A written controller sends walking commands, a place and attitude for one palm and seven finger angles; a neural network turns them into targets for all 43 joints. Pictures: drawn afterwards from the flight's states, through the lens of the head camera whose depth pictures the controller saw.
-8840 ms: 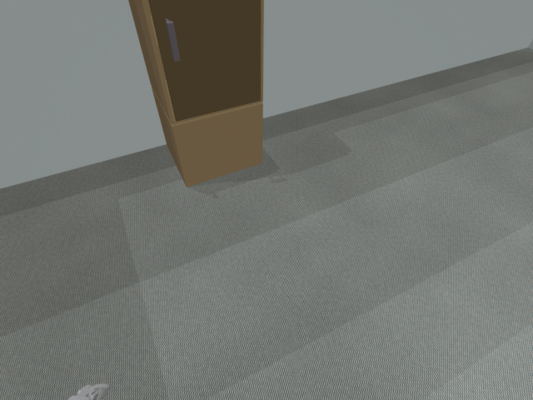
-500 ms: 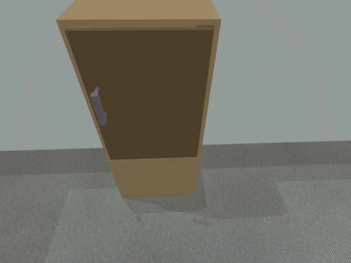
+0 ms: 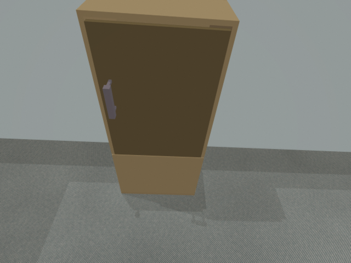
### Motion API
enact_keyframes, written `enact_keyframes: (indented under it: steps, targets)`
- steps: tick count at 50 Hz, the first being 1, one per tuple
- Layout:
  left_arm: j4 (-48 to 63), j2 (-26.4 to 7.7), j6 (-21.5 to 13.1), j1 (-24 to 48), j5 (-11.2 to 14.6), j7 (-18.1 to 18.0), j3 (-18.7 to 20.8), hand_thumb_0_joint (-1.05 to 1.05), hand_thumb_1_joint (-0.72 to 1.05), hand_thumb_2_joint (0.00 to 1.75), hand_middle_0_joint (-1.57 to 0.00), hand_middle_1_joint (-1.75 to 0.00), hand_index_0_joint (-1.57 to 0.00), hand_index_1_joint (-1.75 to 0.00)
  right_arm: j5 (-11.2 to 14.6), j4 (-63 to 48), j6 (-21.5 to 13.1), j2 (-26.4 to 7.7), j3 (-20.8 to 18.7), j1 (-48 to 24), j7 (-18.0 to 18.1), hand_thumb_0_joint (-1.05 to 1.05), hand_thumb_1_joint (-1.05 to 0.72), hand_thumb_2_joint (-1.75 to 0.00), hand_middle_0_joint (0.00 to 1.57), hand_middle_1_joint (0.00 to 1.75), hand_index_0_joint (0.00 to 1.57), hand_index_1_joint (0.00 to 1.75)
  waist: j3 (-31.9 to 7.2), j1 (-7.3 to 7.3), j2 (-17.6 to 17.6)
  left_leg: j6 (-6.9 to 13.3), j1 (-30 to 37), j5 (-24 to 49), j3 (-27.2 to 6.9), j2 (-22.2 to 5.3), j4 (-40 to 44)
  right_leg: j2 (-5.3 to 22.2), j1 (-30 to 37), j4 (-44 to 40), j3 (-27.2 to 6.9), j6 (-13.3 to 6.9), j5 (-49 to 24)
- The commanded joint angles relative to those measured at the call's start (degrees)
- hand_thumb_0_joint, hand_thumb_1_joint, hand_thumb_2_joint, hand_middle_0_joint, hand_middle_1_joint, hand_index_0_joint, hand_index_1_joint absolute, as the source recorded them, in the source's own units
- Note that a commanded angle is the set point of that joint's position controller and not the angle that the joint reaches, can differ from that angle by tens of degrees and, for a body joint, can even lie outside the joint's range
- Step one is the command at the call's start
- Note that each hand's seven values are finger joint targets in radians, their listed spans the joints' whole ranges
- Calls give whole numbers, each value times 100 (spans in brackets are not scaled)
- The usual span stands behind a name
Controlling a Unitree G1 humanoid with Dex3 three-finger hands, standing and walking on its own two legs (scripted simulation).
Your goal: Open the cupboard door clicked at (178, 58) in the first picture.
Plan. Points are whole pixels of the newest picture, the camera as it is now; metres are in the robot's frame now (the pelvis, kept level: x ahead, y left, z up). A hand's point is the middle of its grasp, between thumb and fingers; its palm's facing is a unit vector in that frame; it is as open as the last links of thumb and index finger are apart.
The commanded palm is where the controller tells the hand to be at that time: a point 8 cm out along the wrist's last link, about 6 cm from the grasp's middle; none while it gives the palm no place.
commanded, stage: shuffle to correct the standing spot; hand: left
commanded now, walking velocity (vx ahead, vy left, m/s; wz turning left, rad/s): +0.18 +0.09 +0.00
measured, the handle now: (111, 99) +0.62 +0.26 +0.01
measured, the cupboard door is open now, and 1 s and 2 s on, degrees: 0 0 0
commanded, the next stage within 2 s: come to a stop and stand still in 0.32 s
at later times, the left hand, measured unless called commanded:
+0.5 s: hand out of the picture +0.04 +0.21 -0.17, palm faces +0.12 -0.98 -0.14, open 7.4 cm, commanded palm none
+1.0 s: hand out of the picture +0.12 +0.21 -0.16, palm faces +0.04 -0.97 -0.24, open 7.3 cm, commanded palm none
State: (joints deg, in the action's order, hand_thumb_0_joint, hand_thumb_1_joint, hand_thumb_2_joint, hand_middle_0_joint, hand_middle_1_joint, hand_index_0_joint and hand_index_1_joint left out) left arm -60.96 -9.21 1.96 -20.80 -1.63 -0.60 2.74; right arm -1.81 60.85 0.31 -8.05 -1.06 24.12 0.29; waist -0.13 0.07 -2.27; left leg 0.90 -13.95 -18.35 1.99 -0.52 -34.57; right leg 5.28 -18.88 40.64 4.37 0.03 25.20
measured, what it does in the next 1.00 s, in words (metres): steps on the spot: right foot, then left foot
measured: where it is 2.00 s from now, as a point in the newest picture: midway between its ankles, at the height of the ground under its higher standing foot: outside the picture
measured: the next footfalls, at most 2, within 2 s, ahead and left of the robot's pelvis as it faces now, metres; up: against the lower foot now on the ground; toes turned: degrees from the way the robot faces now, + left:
right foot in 0.20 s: +0.10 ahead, -0.10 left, +0.00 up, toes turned -5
left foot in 0.52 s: +0.18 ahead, +0.18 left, +0.00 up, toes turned +7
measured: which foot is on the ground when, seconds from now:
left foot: down 0.00-0.20, up 0.22-0.50, down 0.52-0.88, up 0.90-1.00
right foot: up 0.00-0.18, down 0.20-0.52, up 0.54-0.86, down 0.88-1.00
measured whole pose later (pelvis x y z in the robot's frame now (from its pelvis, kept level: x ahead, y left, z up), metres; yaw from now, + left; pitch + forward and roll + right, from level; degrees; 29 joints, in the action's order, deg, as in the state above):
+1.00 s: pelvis +0.08 +0.02 +0.00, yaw +1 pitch +0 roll +1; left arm -56.6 -8.8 0.3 -14.1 -1.8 -1.7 1.6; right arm -1.2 59.7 2.9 -9.5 -2.6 13.1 1.2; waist 2.3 -0.6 1.5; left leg -0.2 -23.5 -23.1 2.1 -2.1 -45.7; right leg -0.7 -13.6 31.7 5.6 -4.0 18.0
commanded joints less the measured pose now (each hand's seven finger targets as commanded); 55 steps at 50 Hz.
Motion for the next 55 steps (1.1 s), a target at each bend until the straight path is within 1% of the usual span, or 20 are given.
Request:
enact_keyframes:
  steps: [1, 7, 8, 10, 12, 16, 22, 24, 25, 27, 30, 33, 36, 41, 42, 44, 45, 49, 52, 55]
  targets:
    - [780, -84, -299, 670, -10, 78, 47, 0, 90, 90, -20, -30, -20, -30, 20, -162, -234, -867, -164, 390, 78, 0, -90, -90, 20, 30, 20, 30, 1120, -134, 1298, 1191, -313, -1793, -2466, -1509, 2673, -92, -1693, 1762, -162, -258, 128]
    - [456, 71, -453, -103, 41, 99, -15, 0, 90, 90, -20, -30, -20, -30, 51, -166, -307, -753, -81, 161, 108, 0, -90, -90, 20, 30, 20, 30, 287, 232, 667, 804, -533, 267, -818, -797, 1371, -442, 915, -1027, 337, -105, -884]
    - [363, -140, -493, -404, 37, 56, 48, 0, 90, 90, -20, -30, -20, -30, 82, -174, -319, -622, -65, 126, 93, 0, -90, -90, 20, 30, 20, 30, 139, 374, 298, 618, -1055, 37, -565, -544, 887, -156, 1729, -1395, -77, -197, -972]
    - [189, -1114, -535, -1261, 14, -54, 283, 0, 90, 90, -20, -30, -20, -30, 90, -509, -309, -372, -82, -153, 26, 0, -90, -90, 20, 30, 20, 30, 74, 690, -1405, 162, -2858, -1672, 176, 193, -1719, 2289, 2672, -2898, -3326, -1179, -38]
    - [268, -841, -561, -841, 37, -74, 230, 0, 90, 90, -20, -30, -20, -30, 5, -550, -277, -497, -154, -357, -40, 0, -90, -90, 20, 30, 20, 30, 498, 365, -353, 95, -2923, -854, -271, -190, -2800, 2008, 1851, -3015, -2877, -1382, -243]
    - [411, -485, -617, -42, 1, -104, 115, 0, 90, 90, -20, -30, -20, -30, 37, -444, -133, -286, -133, -350, -167, 0, -90, -90, 20, 30, 20, 30, 730, -41, -902, -49, -1887, 79, -33, -424, -2229, 1254, 511, -2991, -940, -952, -1514]
    - [367, -930, -479, 31, -25, -29, 223, 0, 90, 90, -20, -30, -20, -30, 67, -469, -227, -199, -111, -341, -172, 0, -90, -90, 20, 30, 20, 30, 467, -88, -464, -161, 198, 731, 603, 10, 206, 871, -259, -2343, -428, -667, -522]
    - [353, -525, -338, -85, -12, -31, 93, 0, 90, 90, -20, -30, -20, -30, 54, -325, -287, -603, -160, 196, -54, 0, -90, -90, 20, 30, 20, 30, 135, -241, 558, -188, 1096, 1024, 115, -405, 899, 335, -503, -906, -85, -365, -432]
    - [394, -192, -276, -287, 46, -33, 33, 0, 90, 90, -20, -30, -20, -30, -1, -380, -324, -1081, -235, 372, 21, 0, -90, -90, 20, 30, 20, 30, -61, -219, 1844, 273, 1147, 1543, -1523, -1658, 1591, -205, -958, 144, 326, -51, 512]
    - [465, -118, -239, -308, 55, -70, -14, 0, 90, 90, -20, -30, -20, -30, -2, -578, -219, -1233, -235, -27, 110, 0, -90, -90, 20, 30, 20, 30, 186, -110, 1231, 1046, 9, 1575, -1962, -2191, 2046, -122, -517, 1146, -247, -122, 812]
    - [128, -79, -179, -396, 28, -65, -69, 0, 90, 90, -20, -30, -20, -30, 17, -563, -269, -805, -77, -861, 175, 0, -90, -90, 20, 30, 20, 30, 186, 116, 1528, 792, -422, 2317, -1167, -1727, 1990, -16, -139, 1145, -373, -29, 212]
    - [153, -177, -100, -216, 55, -33, -71, 0, 90, 90, -20, -30, -20, -30, 32, -490, -203, -925, -147, -754, 251, 0, -90, -90, 20, 30, 20, 30, -149, 9, 937, 883, 317, 4013, -880, -1744, 1570, -153, -250, 844, -285, 74, 116]
    - [350, -200, -3, -2, 39, -33, -16, 0, 90, 90, -20, -30, -20, -30, 14, -466, -105, -1162, -303, -658, 282, 0, -90, -90, 20, 30, 20, 30, -389, -109, 846, 1006, 555, 3962, -888, -1920, 1442, -265, -291, 793, -238, 77, 257]
    - [423, -170, -36, -217, 30, -28, 31, 0, 90, 90, -20, -30, -20, -30, 20, -528, -12, -1127, -364, -983, 237, 0, -90, -90, 20, 30, 20, 30, -384, 103, 966, 705, -133, 2402, -675, -1573, 1145, -347, 689, -866, -122, 2, -778]
    - [401, -274, -81, -340, 1, -44, 43, 0, 90, 90, -20, -30, -20, -30, 50, -529, 5, -974, -344, -971, 204, 0, -90, -90, 20, 30, 20, 30, -395, 158, 509, 454, -445, 1544, -456, -1233, 814, -247, 1101, -1588, -297, -13, -1277]
    - [522, -874, -168, -95, -41, -109, 82, 0, 90, 90, -20, -30, -20, -30, 106, -705, 75, -317, -195, -1102, 131, 0, -90, -90, 20, 30, 20, 30, 104, 106, -1335, -123, -1272, -771, 318, -128, -311, 1187, 735, -2511, -1811, -574, -2021]
    - [603, -873, -181, 64, -23, -103, 29, 0, 90, 90, -20, -30, -20, -30, 91, -717, 114, -360, -198, -1233, 103, 0, -90, -90, 20, 30, 20, 30, 84, 153, -927, -96, -1046, -1062, 35, -160, -895, 1329, 297, -2554, -1727, -932, -1786]
    - [657, -567, -280, 543, 21, -146, -24, 0, 90, 90, -20, -30, -20, -30, 83, -347, 132, -299, -166, -925, 74, 0, -90, -90, 20, 30, 20, 30, 246, -93, -549, -137, -994, -525, -17, -169, -1622, 780, 345, -2398, -1178, -994, -2333]
    - [551, -652, -291, 322, 23, -128, -8, 0, 90, 90, -20, -30, -20, -30, 98, -280, 66, -203, -116, -924, 86, 0, -90, -90, 20, 30, 20, 30, 200, 40, -308, -183, -600, -459, 114, -136, -485, 730, 611, -2180, -1182, -1088, -2542]
    - [426, -546, -295, 321, 99, -113, -49, 0, 90, 90, -20, -30, -20, -30, 110, -39, -39, -155, -44, -504, 140, 0, -90, -90, 20, 30, 20, 30, 98, -70, -4, -116, 459, 751, -51, -202, 1147, 398, 475, -1818, -1017, -678, -2377]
